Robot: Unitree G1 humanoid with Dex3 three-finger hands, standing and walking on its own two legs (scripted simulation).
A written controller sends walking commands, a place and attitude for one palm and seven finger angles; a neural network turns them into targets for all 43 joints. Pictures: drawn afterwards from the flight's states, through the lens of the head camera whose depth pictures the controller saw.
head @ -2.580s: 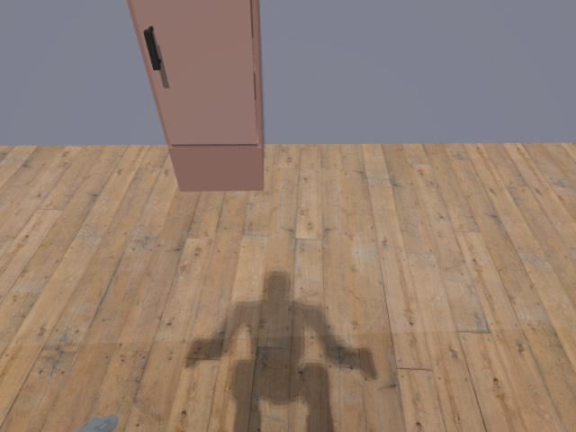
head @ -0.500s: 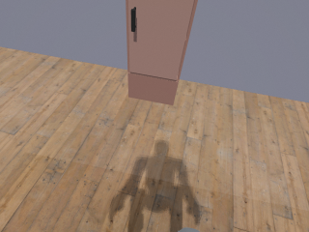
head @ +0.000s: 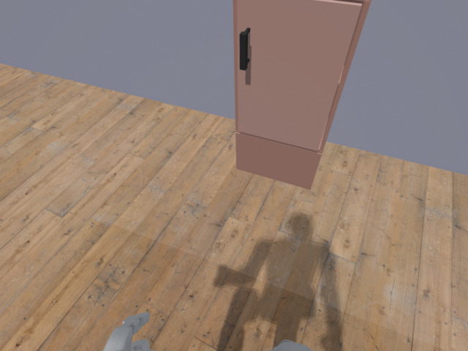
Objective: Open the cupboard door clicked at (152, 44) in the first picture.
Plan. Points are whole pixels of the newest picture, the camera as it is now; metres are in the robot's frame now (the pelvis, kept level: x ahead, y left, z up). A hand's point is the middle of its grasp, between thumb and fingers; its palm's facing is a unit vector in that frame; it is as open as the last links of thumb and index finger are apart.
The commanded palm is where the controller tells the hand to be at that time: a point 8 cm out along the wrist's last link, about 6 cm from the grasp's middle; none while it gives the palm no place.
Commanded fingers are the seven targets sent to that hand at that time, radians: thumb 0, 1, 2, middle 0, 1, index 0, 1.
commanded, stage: walk to a spot facing it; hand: left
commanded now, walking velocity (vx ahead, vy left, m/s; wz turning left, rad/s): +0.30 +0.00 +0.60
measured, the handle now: (245, 49) +1.05 -0.03 -0.02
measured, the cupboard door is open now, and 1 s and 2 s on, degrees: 0 0 0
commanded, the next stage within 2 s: turn to face it in 0.32 s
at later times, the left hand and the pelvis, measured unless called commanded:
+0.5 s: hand out of the picture +0.07 +0.21 -0.18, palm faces +0.34 -0.92 -0.18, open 7.4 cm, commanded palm none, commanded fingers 0.00 0.90 0.90 -0.20 -0.30 -0.20 -0.30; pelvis +0.16 +0.04 +0.00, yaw +16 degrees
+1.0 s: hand (130, 297) +0.25 +0.23 -0.15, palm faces +0.05 -0.97 -0.24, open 7.4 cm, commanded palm none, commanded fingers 0.00 0.90 0.90 -0.20 -0.30 -0.20 -0.30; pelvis +0.19 +0.03 +0.02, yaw +0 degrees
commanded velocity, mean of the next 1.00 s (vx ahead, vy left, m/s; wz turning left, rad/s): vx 0.04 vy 0.00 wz -0.13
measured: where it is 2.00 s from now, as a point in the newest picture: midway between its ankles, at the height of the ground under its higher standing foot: outside the picture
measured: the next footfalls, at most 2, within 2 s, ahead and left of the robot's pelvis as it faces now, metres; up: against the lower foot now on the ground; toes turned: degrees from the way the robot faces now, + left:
left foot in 0.44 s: +0.25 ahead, +0.14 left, +0.00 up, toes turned +24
right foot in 1.04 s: +0.22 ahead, -0.09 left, +0.00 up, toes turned -9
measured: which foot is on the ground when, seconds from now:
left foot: up 0.00-0.42, down 0.44-1.00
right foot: down 0.00-0.44, up 0.46-1.00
